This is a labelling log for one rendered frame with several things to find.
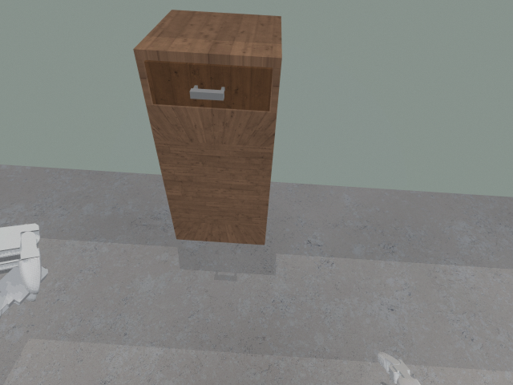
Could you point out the cabinet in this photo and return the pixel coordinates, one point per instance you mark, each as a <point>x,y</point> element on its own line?
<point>216,163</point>

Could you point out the drawer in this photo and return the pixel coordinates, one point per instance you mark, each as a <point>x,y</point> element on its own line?
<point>246,88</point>

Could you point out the right robot hand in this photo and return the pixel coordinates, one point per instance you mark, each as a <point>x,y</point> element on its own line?
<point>399,372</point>

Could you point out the handle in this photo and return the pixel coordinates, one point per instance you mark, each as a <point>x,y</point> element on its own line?
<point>196,93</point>

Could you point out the left robot hand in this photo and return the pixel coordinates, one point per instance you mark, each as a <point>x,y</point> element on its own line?
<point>21,260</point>

